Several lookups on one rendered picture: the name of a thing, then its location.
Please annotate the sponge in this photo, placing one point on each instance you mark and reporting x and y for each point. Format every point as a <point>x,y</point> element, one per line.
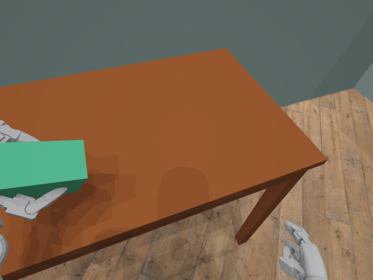
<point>36,168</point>

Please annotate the robot right hand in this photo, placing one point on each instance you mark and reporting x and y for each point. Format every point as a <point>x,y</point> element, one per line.
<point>307,261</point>

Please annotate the robot left hand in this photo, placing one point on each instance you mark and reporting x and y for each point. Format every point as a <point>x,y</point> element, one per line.
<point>23,206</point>

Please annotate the table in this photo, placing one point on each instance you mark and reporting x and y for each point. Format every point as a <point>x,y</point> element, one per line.
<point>164,140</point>

